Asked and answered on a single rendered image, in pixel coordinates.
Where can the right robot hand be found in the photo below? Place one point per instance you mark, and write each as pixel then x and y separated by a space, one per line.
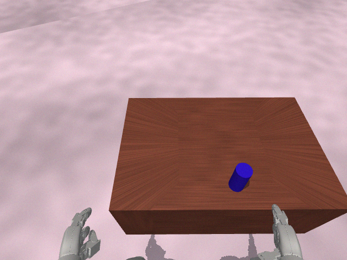
pixel 285 238

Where can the left robot hand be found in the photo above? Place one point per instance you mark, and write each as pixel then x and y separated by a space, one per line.
pixel 74 236

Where can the can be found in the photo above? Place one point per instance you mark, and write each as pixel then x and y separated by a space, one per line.
pixel 240 177

